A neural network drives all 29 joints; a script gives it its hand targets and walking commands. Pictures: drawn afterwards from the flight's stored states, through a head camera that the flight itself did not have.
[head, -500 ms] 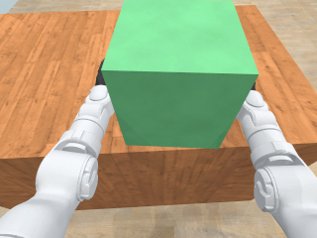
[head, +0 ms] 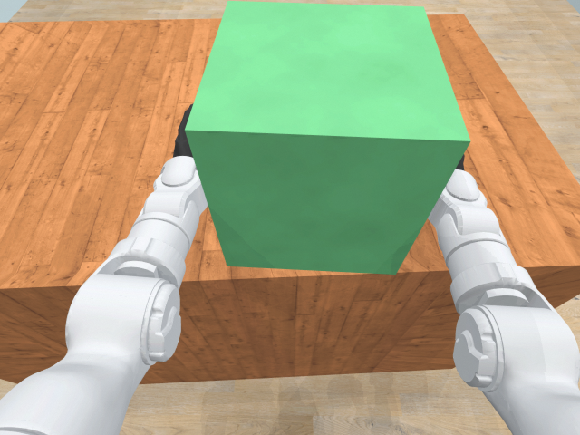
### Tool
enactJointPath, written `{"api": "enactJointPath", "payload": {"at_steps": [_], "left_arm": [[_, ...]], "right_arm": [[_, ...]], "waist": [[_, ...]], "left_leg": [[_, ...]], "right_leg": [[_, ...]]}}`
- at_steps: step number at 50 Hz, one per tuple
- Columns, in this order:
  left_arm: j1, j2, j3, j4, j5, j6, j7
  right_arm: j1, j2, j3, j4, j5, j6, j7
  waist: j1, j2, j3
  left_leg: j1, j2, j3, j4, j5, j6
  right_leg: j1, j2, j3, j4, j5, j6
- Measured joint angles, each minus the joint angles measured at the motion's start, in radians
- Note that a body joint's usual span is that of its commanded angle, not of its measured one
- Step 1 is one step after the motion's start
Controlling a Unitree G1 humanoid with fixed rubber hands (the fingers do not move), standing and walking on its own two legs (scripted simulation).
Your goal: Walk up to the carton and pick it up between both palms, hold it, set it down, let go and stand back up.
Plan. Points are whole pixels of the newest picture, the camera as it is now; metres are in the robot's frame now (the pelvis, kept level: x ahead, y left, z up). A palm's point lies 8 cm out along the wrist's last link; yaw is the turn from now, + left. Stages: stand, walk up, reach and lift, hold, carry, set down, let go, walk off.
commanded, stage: reach and lift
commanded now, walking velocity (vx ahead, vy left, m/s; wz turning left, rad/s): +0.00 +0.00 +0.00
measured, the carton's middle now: (317, 146) +0.50 -0.01 +0.11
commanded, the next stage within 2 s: none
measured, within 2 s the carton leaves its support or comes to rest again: leaves its support in 0.90 s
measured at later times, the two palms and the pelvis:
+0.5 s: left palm (189, 159) +0.47 +0.17 +0.11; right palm (445, 175) +0.45 -0.18 +0.11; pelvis +0.04 +0.01 +0.02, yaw -1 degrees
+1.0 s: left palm (184, 162) +0.46 +0.17 +0.11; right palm (447, 179) +0.43 -0.18 +0.12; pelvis +0.03 +0.02 +0.01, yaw -1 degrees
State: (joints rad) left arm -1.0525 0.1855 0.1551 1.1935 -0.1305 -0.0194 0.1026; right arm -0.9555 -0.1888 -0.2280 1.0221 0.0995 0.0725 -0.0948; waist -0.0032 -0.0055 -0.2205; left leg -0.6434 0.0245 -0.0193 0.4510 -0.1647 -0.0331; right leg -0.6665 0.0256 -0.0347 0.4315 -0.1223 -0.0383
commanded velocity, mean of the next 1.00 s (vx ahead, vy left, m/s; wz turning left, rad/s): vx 0.00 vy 0.00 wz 0.00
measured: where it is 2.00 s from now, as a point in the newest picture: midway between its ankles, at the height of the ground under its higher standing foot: outside the picture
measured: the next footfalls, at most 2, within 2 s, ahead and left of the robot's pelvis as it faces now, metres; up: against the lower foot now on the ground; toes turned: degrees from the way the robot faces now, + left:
none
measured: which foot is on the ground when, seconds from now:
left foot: down 0.00-1.00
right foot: down 0.00-1.00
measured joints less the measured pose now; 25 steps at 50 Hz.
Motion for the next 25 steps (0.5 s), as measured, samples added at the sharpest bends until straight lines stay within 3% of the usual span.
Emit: {"api": "enactJointPath", "payload": {"at_steps": [4,8,12,15,25], "left_arm": [[0.010,-0.018,0.072,-0.007,0.086,-0.017,-0.021],[0.036,-0.042,0.165,-0.005,0.193,-0.050,-0.043],[0.082,-0.066,0.225,-0.020,0.243,-0.078,-0.061],[0.110,-0.081,0.248,-0.034,0.265,-0.075,-0.069],[0.166,-0.108,0.260,-0.118,0.277,-0.012,-0.076]], "right_arm": [[0.012,0.026,-0.074,-0.016,-0.091,-0.022,0.029],[0.042,0.081,-0.212,-0.051,-0.256,-0.057,0.081],[0.086,0.121,-0.283,-0.077,-0.347,-0.099,0.110],[0.114,0.137,-0.302,-0.079,-0.377,-0.120,0.118],[0.163,0.144,-0.289,-0.092,-0.365,-0.127,0.125]], "waist": [[-0.002,-0.002,0.020],[-0.004,0.002,0.041],[-0.003,0.003,0.068],[0.000,-0.001,0.087],[-0.005,-0.011,0.127]], "left_leg": [[0.043,-0.005,0.004,-0.038,0.014,0.003],[0.110,-0.006,0.007,-0.083,0.025,0.006],[0.200,-0.007,0.015,-0.118,0.021,0.009],[0.260,-0.008,0.023,-0.135,0.014,0.012],[0.351,-0.007,0.034,-0.131,-0.024,0.020]], "right_leg": [[0.037,-0.005,0.003,-0.025,0.007,0.003],[0.103,-0.006,0.006,-0.067,0.017,0.005],[0.186,-0.007,0.012,-0.093,0.011,0.009],[0.239,-0.008,0.018,-0.099,-0.001,0.012],[0.333,-0.009,0.024,-0.107,-0.030,0.021]]}}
